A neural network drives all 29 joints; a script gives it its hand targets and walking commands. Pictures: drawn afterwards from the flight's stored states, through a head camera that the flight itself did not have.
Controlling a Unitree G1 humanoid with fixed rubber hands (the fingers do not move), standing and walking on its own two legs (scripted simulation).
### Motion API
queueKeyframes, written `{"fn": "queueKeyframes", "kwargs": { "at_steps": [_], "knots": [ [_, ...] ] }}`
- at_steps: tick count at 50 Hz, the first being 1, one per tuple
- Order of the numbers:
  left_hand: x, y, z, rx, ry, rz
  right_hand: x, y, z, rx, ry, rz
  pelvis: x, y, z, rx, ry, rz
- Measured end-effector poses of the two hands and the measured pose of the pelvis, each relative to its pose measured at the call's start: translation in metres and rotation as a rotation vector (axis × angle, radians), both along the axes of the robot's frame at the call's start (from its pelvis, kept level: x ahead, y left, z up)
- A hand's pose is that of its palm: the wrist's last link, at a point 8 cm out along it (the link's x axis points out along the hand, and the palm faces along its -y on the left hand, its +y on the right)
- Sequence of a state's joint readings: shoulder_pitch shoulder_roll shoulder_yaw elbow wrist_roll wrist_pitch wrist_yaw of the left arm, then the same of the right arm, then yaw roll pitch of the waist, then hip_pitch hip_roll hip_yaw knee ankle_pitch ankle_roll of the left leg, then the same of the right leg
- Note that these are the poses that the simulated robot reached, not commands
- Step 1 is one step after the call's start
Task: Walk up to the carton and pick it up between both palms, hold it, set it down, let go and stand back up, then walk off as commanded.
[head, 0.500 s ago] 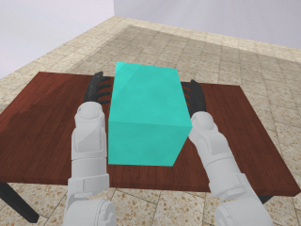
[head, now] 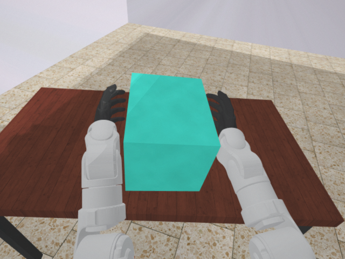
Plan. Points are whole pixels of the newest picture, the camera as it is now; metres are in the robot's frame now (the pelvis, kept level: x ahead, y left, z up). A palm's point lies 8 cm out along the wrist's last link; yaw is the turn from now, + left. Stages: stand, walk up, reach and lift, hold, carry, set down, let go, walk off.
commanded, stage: hold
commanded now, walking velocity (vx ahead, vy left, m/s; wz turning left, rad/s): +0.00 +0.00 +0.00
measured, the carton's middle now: (165, 131) +0.36 +0.01 +0.14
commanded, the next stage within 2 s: none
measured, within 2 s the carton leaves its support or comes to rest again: neither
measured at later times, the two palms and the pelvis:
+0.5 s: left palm (103, 121) +0.35 +0.15 +0.19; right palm (223, 129) +0.34 -0.12 +0.16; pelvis -0.01 +0.00 +0.00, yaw +0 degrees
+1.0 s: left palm (107, 120) +0.35 +0.14 +0.19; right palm (226, 128) +0.34 -0.12 +0.17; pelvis +0.00 +0.00 +0.00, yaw +0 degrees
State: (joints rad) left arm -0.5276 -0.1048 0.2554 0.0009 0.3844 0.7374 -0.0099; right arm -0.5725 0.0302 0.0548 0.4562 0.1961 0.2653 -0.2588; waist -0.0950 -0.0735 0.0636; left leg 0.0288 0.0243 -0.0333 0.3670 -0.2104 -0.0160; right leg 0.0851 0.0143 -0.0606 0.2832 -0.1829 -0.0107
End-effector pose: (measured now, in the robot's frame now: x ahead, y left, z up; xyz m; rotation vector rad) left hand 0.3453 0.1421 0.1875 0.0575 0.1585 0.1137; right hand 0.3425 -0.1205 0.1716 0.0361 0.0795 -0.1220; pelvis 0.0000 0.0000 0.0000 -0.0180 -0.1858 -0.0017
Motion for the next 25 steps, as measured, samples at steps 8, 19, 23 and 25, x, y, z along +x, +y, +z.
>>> {"fn": "queueKeyframes", "kwargs": {
  "at_steps": [8, 19, 23, 25],
  "knots": [
    [-0.002, 0.001, -0.008, 0.003, 0.027, -0.006, -0.004, 0.001, -0.011, 0.011, 0.029, -0.007, -0.003, 0.000, 0.000, 0.001, -0.004, 0.000],
    [-0.004, 0.002, 0.002, 0.011, -0.003, -0.010, -0.006, 0.003, -0.004, 0.015, -0.004, -0.015, -0.009, 0.003, 0.000, 0.001, 0.006, -0.002],
    [-0.001, 0.004, 0.001, 0.012, 0.022, -0.004, -0.003, 0.004, -0.006, 0.013, 0.020, -0.012, -0.010, 0.004, 0.000, 0.003, 0.008, -0.006],
    [0.000, 0.005, -0.001, 0.011, 0.029, -0.002, -0.002, 0.005, -0.007, 0.011, 0.026, -0.011, -0.011, 0.003, 0.000, 0.004, 0.012, -0.005]
  ]
}}
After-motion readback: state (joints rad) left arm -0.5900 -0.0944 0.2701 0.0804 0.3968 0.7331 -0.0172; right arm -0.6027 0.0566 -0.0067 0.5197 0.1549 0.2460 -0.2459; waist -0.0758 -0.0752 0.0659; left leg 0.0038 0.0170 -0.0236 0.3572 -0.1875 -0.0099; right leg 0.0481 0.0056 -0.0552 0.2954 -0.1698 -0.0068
